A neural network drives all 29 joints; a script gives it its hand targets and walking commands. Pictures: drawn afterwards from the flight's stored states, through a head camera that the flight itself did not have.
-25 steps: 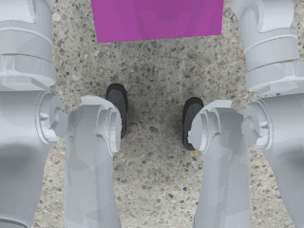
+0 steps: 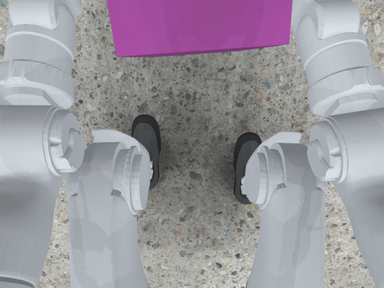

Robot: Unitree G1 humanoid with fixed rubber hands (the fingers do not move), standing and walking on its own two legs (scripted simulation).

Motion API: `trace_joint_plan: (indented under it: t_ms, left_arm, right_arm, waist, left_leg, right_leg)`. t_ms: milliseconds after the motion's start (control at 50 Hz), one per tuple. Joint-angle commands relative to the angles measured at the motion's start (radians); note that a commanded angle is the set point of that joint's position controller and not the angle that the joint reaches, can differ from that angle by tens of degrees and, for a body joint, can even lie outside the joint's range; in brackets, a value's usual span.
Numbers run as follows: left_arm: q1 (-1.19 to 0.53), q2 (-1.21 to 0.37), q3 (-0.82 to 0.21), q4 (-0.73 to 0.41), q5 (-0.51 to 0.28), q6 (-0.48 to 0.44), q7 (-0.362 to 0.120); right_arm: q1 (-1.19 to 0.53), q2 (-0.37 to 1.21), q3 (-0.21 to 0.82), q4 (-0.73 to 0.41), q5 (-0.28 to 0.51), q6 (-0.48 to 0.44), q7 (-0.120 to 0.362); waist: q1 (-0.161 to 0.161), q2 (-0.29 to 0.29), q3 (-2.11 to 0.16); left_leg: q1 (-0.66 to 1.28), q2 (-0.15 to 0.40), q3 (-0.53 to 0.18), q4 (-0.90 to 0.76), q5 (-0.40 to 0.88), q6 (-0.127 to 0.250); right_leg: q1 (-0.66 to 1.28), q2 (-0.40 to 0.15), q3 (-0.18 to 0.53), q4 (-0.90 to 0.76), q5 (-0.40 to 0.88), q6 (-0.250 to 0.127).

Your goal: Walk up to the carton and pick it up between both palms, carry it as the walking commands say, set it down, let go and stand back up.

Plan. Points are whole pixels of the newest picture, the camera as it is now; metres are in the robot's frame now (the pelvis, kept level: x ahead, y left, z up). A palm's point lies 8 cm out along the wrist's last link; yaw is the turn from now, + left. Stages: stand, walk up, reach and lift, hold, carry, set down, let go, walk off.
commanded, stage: reach and lift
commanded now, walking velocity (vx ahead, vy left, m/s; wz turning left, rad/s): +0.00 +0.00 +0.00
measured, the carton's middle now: out of the picture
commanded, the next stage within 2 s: none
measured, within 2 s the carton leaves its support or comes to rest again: leaves its support in 1.34 s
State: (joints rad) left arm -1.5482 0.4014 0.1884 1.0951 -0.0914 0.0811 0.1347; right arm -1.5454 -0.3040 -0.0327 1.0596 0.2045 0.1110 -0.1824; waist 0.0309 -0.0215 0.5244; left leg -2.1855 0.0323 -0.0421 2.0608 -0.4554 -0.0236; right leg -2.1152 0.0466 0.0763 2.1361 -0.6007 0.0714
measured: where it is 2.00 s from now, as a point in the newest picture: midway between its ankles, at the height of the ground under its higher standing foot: (197, 172)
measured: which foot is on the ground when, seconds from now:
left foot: down 0.00-1.00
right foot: down 0.00-1.00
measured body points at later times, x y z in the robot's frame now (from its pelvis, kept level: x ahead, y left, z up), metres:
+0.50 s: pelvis +0.00 +0.00 +0.00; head +0.39 +0.01 +0.21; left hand +0.58 +0.20 -0.19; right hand +0.58 -0.11 -0.20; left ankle +0.15 +0.14 -0.36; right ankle +0.11 -0.14 -0.36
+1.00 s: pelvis +0.00 +0.00 -0.01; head +0.39 +0.02 +0.21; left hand +0.58 +0.20 -0.19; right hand +0.58 -0.11 -0.20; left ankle +0.15 +0.14 -0.36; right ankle +0.11 -0.14 -0.36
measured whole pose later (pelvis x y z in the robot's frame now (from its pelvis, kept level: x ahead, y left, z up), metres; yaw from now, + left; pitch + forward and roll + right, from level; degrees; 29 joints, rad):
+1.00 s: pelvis +0.00 +0.00 -0.01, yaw +0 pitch +33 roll +0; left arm -1.60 0.36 0.23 1.11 -0.11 0.13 0.06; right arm -1.58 -0.30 -0.08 1.08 0.21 0.18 -0.08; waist 0.03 -0.02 0.52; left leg -2.20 0.03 -0.04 2.09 -0.46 -0.02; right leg -2.13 0.05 0.08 2.16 -0.61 0.07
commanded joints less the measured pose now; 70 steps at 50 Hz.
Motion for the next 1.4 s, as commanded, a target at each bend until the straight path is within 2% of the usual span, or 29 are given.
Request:
trace_joint_plan:
  t_ms: [0, 80, 120, 160, 180, 220, 240, 260, 280, 340, 360, 420, 480, 520, 600, 700, 800, 840, 860, 960, 1040, 1080, 1100, 1200, 1220, 1280, 1340, 1360, 1380]
  left_arm:
    - [-0.354, 0.185, 0.002, -0.02, -0.126, -0.037, -0.013]
    - [-0.362, 0.168, -0.001, -0.022, -0.141, -0.035, -0.017]
    - [-0.367, 0.166, -0.003, -0.023, -0.132, -0.036, -0.014]
    - [-0.367, 0.145, -0.012, -0.019, -0.137, -0.037, -0.019]
    - [-0.364, 0.141, -0.006, -0.032, -0.131, -0.039, -0.017]
    - [-0.381, 0.107, -0.03, -0.012, -0.143, -0.036, -0.019]
    - [-0.375, 0.111, -0.02, -0.02, -0.134, -0.037, -0.018]
    - [-0.376, 0.08, -0.048, 0.001, -0.153, -0.037, -0.022]
    - [-0.399, 0.067, -0.051, -0.043, -0.152, -0.039, -0.025]
    - [-0.394, 0.062, -0.037, -0.008, -0.146, -0.041, -0.019]
    - [-0.406, 0.039, -0.052, -0.011, -0.153, -0.042, -0.022]
    - [-0.406, -0.014, -0.063, -0.006, -0.157, -0.04, -0.028]
    - [-0.395, -0.043, -0.065, 0.007, -0.142, -0.04, -0.037]
    - [-0.408, -0.076, -0.07, -0.008, -0.127, -0.04, -0.041]
    - [-0.46, -0.291, -0.124, -0.029, -0.13, -0.028, -0.096]
    - [-0.574, -0.677, -0.192, -0.109, -0.104, 0.006, -0.22]
    - [-0.569, -0.873, -0.211, -0.149, -0.069, 0.061, -0.304]
    - [-0.576, -0.883, -0.207, -0.184, -0.059, 0.072, -0.324]
    - [-0.561, -0.897, -0.211, -0.162, -0.06, 0.082, -0.332]
    - [-0.575, -0.918, -0.227, -0.195, -0.073, 0.099, -0.36]
    - [-0.601, -0.942, -0.25, -0.22, -0.079, 0.108, -0.364]
    - [-0.587, -0.965, -0.245, -0.218, -0.081, 0.115, -0.37]
    - [-0.603, -0.953, -0.242, -0.227, -0.084, 0.113, -0.369]
    - [-0.658, -0.96, -0.285, -0.317, -0.12, 0.12, -0.356]
    - [-0.656, -0.972, -0.271, -0.322, -0.114, 0.125, -0.353]
    - [-0.697, -0.975, -0.281, -0.386, -0.133, 0.133, -0.346]
    - [-0.679, -1.027, -0.302, -0.391, -0.137, 0.161, -0.342]
    - [-0.694, -1.02, -0.306, -0.427, -0.141, 0.166, -0.337]
    - [-0.679, -1.027, -0.309, -0.423, -0.144, 0.175, -0.336]
  right_arm:
    - [-0.413, -0.208, 0.006, -0.099, 0.051, -0.028, 0.019]
    - [-0.437, -0.195, 0.025, -0.144, 0.051, -0.033, 0.02]
    - [-0.431, -0.186, 0.018, -0.12, 0.058, -0.03, 0.019]
    - [-0.409, -0.171, 0.012, -0.099, 0.047, -0.029, 0.024]
    - [-0.432, -0.154, 0.034, -0.14, 0.054, -0.034, 0.026]
    - [-0.444, -0.132, 0.051, -0.112, 0.063, -0.031, 0.028]
    - [-0.43, -0.123, 0.042, -0.116, 0.061, -0.031, 0.03]
    - [-0.431, -0.105, 0.053, -0.099, 0.061, -0.031, 0.031]
    - [-0.457, -0.09, 0.06, -0.147, 0.068, -0.033, 0.031]
    - [-0.48, -0.061, 0.08, -0.151, 0.075, -0.037, 0.032]
    - [-0.475, -0.053, 0.079, -0.133, 0.075, -0.036, 0.034]
    - [-0.477, -0.022, 0.088, -0.13, 0.07, -0.04, 0.038]
    - [-0.484, 0.045, 0.103, -0.134, 0.083, -0.036, 0.056]
    - [-0.495, 0.075, 0.107, -0.129, 0.082, -0.038, 0.063]
    - [-0.563, 0.282, 0.157, -0.146, 0.072, -0.027, 0.116]
    - [-0.655, 0.697, 0.207, -0.169, 0.039, -0.002, 0.245]
    - [-0.631, 0.869, 0.175, -0.173, 0.0, 0.033, 0.323]
    - [-0.632, 0.897, 0.177, -0.192, 0.002, 0.046, 0.337]
    - [-0.638, 0.895, 0.184, -0.203, 0.004, 0.048, 0.344]
    - [-0.645, 0.934, 0.196, -0.231, 0.02, 0.064, 0.355]
    - [-0.667, 0.955, 0.194, -0.243, 0.036, 0.071, 0.361]
    - [-0.677, 0.956, 0.203, -0.266, 0.033, 0.072, 0.358]
    - [-0.679, 0.964, 0.209, -0.275, 0.038, 0.073, 0.353]
    - [-0.744, 0.991, 0.259, -0.377, 0.081, 0.079, 0.34]
    - [-0.782, 0.989, 0.269, -0.399, 0.09, 0.079, 0.337]
    - [-0.796, 1.009, 0.279, -0.447, 0.088, 0.088, 0.327]
    - [-0.8, 1.028, 0.273, -0.47, 0.083, 0.103, 0.321]
    - [-0.807, 1.037, 0.287, -0.508, 0.09, 0.107, 0.32]
    - [-0.814, 1.046, 0.293, -0.519, 0.097, 0.112, 0.318]
  waist:
    - [0.133, 0.046, -1.459]
    - [0.132, -0.002, -1.459]
    - [0.143, 0.032, -1.451]
    - [0.12, 0.02, -1.438]
    - [0.145, 0.014, -1.447]
    - [0.129, 0.004, -1.45]
    - [0.141, 0.019, -1.442]
    - [0.126, 0.012, -1.437]
    - [0.132, 0.021, -1.463]
    - [0.152, -0.022, -1.446]
    - [0.142, 0.005, -1.457]
    - [0.127, -0.01, -1.436]
    - [0.16, -0.012, -1.402]
    - [0.159, -0.001, -1.411]
    - [0.14, -0.02, -1.396]
    - [0.146, -0.028, -1.359]
    - [0.122, -0.041, -1.321]
    - [0.144, -0.039, -1.315]
    - [0.139, -0.038, -1.309]
    - [0.138, -0.047, -1.33]
    - [0.15, -0.019, -1.357]
    - [0.138, -0.032, -1.386]
    - [0.148, -0.048, -1.405]
    - [0.167, -0.04, -1.654]
    - [0.19, -0.037, -1.67]
    - [0.173, -0.067, -1.818]
    - [0.164, -0.032, -1.937]
    - [0.164, -0.058, -2.012]
    - [0.169, -0.047, -2.025]
  left_leg:
    - [0.845, -0.042, 0.096, -0.056, 0.297, -0.019]
    - [0.816, -0.044, 0.101, -0.058, 0.289, -0.018]
    - [0.809, -0.041, 0.106, -0.056, 0.291, -0.021]
    - [0.796, -0.047, 0.106, -0.068, 0.274, -0.018]
    - [0.798, -0.052, 0.107, -0.061, 0.294, -0.021]
    - [0.836, -0.05, 0.099, -0.066, 0.299, -0.018]
    - [0.808, -0.053, 0.106, -0.067, 0.292, -0.022]
    - [0.829, -0.053, 0.101, -0.068, 0.29, -0.021]
    - [0.825, -0.058, 0.108, -0.065, 0.31, -0.021]
    - [0.795, -0.059, 0.107, -0.067, 0.299, -0.015]
    - [0.81, -0.065, 0.113, -0.076, 0.297, -0.02]
    - [0.794, -0.066, 0.103, -0.074, 0.288, -0.021]
    - [0.789, -0.069, 0.103, -0.079, 0.297, -0.01]
    - [0.799, -0.073, 0.106, -0.087, 0.277, -0.014]
    - [0.795, -0.081, 0.101, -0.082, 0.291, -0.009]
    - [0.724, -0.095, 0.117, -0.048, 0.264, 0.002]
    - [0.731, -0.091, 0.112, -0.042, 0.244, 0.007]
    - [0.716, -0.087, 0.122, -0.043, 0.219, 0.008]
    - [0.715, -0.087, 0.116, -0.042, 0.223, 0.01]
    - [0.714, -0.081, 0.123, -0.031, 0.221, 0.017]
    - [0.745, -0.083, 0.12, -0.037, 0.23, 0.022]
    - [0.746, -0.086, 0.124, -0.028, 0.242, 0.025]
    - [0.739, -0.083, 0.126, -0.032, 0.245, 0.027]
    - [0.836, -0.085, 0.142, -0.022, 0.323, 0.021]
    - [0.839, -0.087, 0.144, -0.023, 0.345, 0.025]
    - [0.873, -0.095, 0.148, -0.029, 0.379, 0.02]
    - [0.953, -0.1, 0.156, -0.034, 0.411, 0.01]
    - [0.972, -0.103, 0.156, -0.042, 0.424, 0.008]
    - [0.99, -0.101, 0.156, -0.049, 0.428, 0.006]
  right_leg:
    - [0.391, 0.016, -0.152, -0.134, 0.188, -0.023]
    - [0.432, 0.017, -0.156, -0.141, 0.199, -0.02]
    - [0.42, 0.019, -0.146, -0.139, 0.205, -0.026]
    - [0.421, 0.025, -0.156, -0.144, 0.191, -0.021]
    - [0.423, 0.024, -0.147, -0.138, 0.211, -0.022]
    - [0.417, 0.027, -0.156, -0.139, 0.198, -0.022]
    - [0.423, 0.029, -0.15, -0.138, 0.204, -0.028]
    - [0.425, 0.029, -0.152, -0.142, 0.192, -0.024]
    - [0.449, 0.031, -0.147, -0.146, 0.22, -0.026]
    - [0.464, 0.036, -0.141, -0.151, 0.217, -0.02]
    - [0.473, 0.038, -0.148, -0.149, 0.218, -0.023]
    - [0.466, 0.042, -0.146, -0.149, 0.218, -0.026]
    - [0.433, 0.046, -0.145, -0.149, 0.219, -0.022]
    - [0.448, 0.051, -0.145, -0.154, 0.206, -0.025]
    - [0.443, 0.063, -0.152, -0.156, 0.228, -0.027]
    - [0.409, 0.083, -0.15, -0.129, 0.223, -0.041]
    - [0.335, 0.085, -0.178, -0.115, 0.182, -0.041]
    - [0.325, 0.086, -0.176, -0.121, 0.166, -0.048]
    - [0.326, 0.084, -0.18, -0.112, 0.172, -0.045]
    - [0.324, 0.084, -0.18, -0.112, 0.17, -0.049]
    - [0.296, 0.083, -0.188, -0.102, 0.172, -0.052]
    - [0.307, 0.083, -0.186, -0.109, 0.177, -0.058]
    - [0.333, 0.083, -0.185, -0.114, 0.182, -0.056]
    - [0.457, 0.088, -0.191, -0.108, 0.266, -0.049]
    - [0.453, 0.088, -0.187, -0.109, 0.279, -0.046]
    - [0.537, 0.095, -0.196, -0.113, 0.326, -0.043]
    - [0.576, 0.098, -0.2, -0.122, 0.345, -0.044]
    - [0.628, 0.103, -0.209, -0.124, 0.365, -0.04]
    - [0.624, 0.102, -0.208, -0.134, 0.363, -0.037]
